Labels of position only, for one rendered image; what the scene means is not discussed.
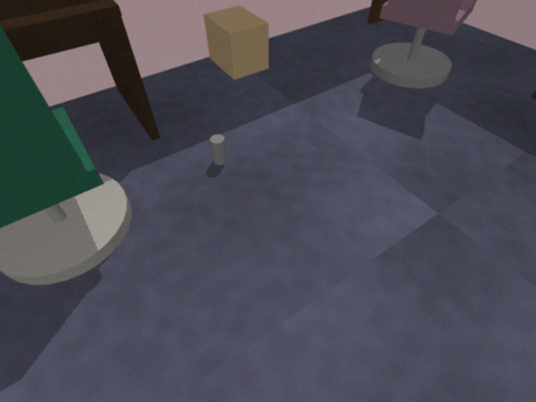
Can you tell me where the office chair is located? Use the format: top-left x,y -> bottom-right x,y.
0,25 -> 131,285
370,0 -> 477,89

